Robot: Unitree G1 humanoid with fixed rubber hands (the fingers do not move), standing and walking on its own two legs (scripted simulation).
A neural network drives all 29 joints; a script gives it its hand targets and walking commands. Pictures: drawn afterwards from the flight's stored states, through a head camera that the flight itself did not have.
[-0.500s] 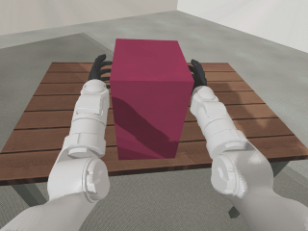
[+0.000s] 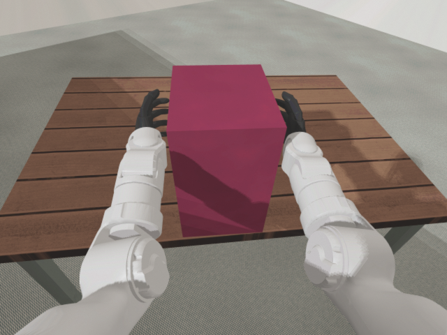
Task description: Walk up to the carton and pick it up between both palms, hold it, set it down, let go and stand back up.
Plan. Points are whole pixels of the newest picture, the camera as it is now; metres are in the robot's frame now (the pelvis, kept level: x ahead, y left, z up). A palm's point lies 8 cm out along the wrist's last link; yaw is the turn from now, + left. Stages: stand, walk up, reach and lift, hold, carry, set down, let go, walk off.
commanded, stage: set down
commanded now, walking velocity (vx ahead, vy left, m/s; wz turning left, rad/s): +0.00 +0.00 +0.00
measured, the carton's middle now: (220, 154) +0.44 -0.02 +0.11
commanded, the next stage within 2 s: none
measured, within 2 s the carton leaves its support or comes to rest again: rests again in 0.60 s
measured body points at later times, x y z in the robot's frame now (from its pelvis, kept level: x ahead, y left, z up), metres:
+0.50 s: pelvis +0.00 +0.00 +0.00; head -0.01 +0.02 +0.45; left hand +0.43 +0.12 +0.15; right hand +0.42 -0.14 +0.14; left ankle -0.01 +0.12 -0.75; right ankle +0.00 -0.08 -0.75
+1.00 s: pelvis +0.00 +0.01 +0.00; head +0.00 +0.02 +0.45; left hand +0.42 +0.12 +0.13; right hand +0.41 -0.15 +0.13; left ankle -0.01 +0.12 -0.75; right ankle +0.00 -0.08 -0.75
